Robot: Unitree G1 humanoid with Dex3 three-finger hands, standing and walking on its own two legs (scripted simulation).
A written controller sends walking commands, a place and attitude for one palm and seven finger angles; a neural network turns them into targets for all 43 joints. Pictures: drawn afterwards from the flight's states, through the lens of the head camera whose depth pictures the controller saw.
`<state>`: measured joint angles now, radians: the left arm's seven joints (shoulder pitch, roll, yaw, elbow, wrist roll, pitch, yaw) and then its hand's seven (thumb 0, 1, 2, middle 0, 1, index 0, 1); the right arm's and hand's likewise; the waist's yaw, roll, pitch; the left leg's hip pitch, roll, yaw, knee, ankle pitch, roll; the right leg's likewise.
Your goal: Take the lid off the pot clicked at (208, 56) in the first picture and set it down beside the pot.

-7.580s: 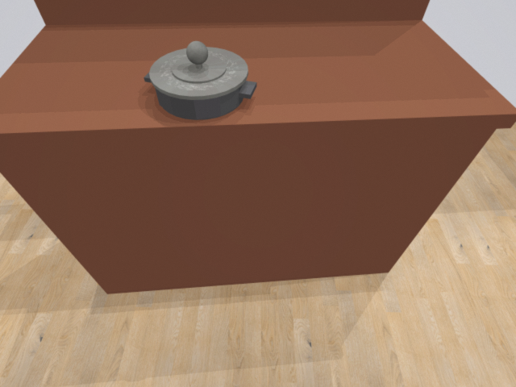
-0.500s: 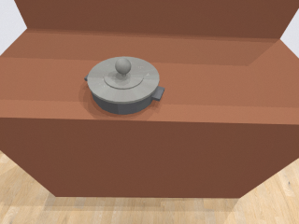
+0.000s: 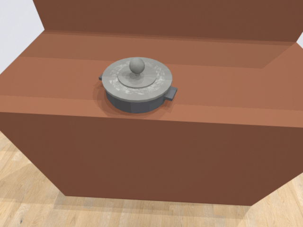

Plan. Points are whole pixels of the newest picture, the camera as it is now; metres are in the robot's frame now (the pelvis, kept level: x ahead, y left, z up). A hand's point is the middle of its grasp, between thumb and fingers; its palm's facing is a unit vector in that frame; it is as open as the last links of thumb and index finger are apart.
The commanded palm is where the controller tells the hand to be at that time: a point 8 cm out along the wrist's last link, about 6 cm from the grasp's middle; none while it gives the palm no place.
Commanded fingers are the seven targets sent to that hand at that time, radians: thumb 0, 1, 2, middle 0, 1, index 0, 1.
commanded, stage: look again from close up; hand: left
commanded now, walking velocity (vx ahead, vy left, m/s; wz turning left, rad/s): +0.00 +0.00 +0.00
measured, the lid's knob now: (137, 65) +0.50 +0.08 +0.17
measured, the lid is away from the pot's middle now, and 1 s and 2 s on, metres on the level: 0.00 0.00 0.00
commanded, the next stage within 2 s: lift the closed hand beside the body in 1.82 s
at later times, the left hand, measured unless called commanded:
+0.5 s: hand out of the picture +0.01 +0.20 -0.18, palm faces +0.03 -0.98 -0.19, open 7.4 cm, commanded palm none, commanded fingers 0.00 0.90 0.90 -0.20 -0.30 -0.20 -0.30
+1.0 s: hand out of the picture -0.04 +0.19 -0.18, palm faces +0.03 -0.99 -0.16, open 7.4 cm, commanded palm none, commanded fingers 0.00 0.90 0.90 -0.20 -0.30 -0.20 -0.30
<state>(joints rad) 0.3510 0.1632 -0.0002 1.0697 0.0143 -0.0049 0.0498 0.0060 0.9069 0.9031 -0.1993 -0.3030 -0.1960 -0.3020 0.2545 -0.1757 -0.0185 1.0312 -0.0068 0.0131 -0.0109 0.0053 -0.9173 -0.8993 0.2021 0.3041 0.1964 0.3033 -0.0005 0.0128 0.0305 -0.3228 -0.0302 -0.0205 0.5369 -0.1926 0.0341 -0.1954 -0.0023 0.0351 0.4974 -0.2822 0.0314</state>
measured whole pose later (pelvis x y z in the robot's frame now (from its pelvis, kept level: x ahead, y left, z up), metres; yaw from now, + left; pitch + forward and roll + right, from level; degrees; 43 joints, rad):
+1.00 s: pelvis -0.02 +0.02 +0.00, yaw +0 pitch -2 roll -1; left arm 0.37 0.18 0.00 1.06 0.02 0.00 0.04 0.00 0.91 0.90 -0.20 -0.30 -0.20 -0.30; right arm 0.25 -0.15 -0.02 1.06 0.00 0.01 -0.01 0.00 -0.93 -0.90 0.20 0.30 0.20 0.30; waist 0.01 -0.04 0.01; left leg -0.32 -0.05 -0.01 0.48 -0.14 0.06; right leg -0.20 -0.03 0.04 0.46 -0.24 0.05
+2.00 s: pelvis +0.00 +0.00 +0.00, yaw +1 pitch -2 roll +0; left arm 0.44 0.20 -0.04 0.65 -0.07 0.03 0.11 0.01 0.91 0.90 -0.21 -0.32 -0.21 -0.32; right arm 0.31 -0.16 0.02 0.97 0.03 -0.09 -0.03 0.01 -0.94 -0.90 0.20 0.30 0.20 0.30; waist -0.01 -0.04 0.05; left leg -0.28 -0.06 -0.03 0.45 -0.15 0.05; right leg -0.17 -0.03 0.03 0.47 -0.28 0.02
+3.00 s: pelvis +0.04 -0.02 +0.01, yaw -1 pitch -3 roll -1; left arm 0.74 0.35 0.29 -0.57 -0.04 -0.12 0.08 0.02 0.89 0.90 -1.30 -1.50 -1.30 -1.50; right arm 0.17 -0.22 0.00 0.59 0.00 -0.10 -0.06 0.01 -0.91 -0.90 0.20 0.30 0.20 0.30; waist 0.07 0.04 0.04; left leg -0.14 0.00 -0.03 0.38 -0.18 0.01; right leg 0.01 0.02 0.04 0.27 -0.23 0.00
